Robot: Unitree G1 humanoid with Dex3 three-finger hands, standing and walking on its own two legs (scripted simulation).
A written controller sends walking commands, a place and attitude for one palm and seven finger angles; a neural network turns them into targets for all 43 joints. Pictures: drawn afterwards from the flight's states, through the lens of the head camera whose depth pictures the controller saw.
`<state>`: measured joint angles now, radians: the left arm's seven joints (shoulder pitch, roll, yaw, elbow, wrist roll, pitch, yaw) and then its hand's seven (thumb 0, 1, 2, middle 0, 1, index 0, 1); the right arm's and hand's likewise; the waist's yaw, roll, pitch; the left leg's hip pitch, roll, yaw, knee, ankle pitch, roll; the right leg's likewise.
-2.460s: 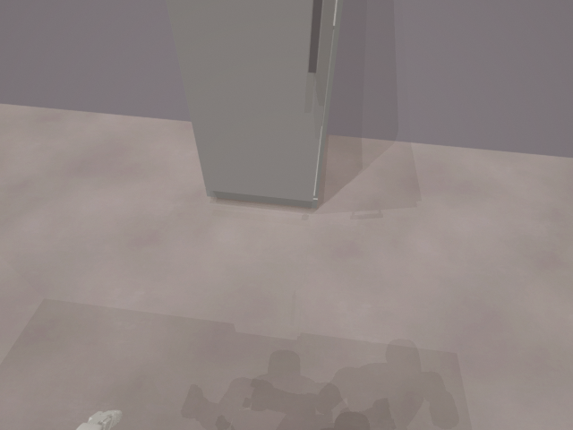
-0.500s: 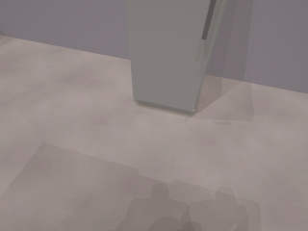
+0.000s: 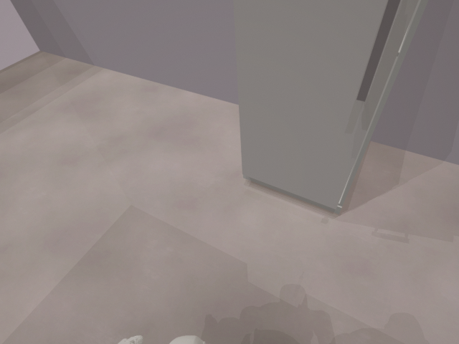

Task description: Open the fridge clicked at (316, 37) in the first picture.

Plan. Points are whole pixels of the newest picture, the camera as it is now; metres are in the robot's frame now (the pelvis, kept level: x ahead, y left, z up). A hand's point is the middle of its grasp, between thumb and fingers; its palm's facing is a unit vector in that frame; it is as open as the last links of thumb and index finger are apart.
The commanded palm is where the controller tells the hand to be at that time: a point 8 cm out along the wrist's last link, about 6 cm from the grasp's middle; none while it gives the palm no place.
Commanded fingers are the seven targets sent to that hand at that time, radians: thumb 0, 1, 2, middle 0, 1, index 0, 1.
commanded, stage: walk to a spot facing it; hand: right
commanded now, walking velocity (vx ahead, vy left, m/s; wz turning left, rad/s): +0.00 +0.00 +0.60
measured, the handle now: (385, 26) +0.80 -0.39 +0.17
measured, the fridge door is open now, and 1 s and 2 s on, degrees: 0 0 0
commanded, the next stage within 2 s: none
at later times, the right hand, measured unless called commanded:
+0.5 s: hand (291, 269) +0.31 -0.12 -0.17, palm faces -0.27 +0.94 -0.20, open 7.4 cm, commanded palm none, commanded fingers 0.00 -0.90 -0.90 0.20 0.30 0.20 0.30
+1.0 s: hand (327, 256) +0.34 -0.21 -0.17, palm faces -0.43 +0.88 -0.21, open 7.4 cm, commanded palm none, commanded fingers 0.00 -0.90 -0.90 0.20 0.30 0.20 0.30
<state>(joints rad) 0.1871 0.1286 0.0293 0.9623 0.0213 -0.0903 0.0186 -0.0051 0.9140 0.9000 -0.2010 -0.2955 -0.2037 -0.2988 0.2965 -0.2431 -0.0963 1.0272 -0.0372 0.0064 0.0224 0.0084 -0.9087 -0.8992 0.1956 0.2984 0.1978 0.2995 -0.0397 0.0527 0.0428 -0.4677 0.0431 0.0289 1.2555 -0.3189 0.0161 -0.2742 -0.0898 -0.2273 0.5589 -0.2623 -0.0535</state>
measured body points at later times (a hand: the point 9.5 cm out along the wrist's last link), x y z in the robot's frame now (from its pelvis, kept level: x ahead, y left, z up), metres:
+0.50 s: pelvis +0.14 +0.02 -0.02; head +0.18 +0.03 +0.42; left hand +0.03 +0.22 -0.18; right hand +0.33 -0.17 -0.16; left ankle +0.18 +0.11 -0.73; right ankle +0.07 -0.11 -0.65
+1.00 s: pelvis +0.18 -0.04 +0.01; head +0.22 -0.06 +0.45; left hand +0.16 +0.22 -0.11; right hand +0.37 -0.25 -0.15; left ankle +0.10 +0.08 -0.64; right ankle +0.24 -0.13 -0.73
